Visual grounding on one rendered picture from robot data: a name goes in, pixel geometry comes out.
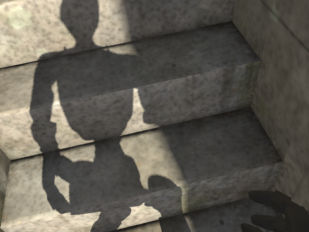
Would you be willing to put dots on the right robot hand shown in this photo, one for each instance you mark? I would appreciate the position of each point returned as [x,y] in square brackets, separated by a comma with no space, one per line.
[296,217]

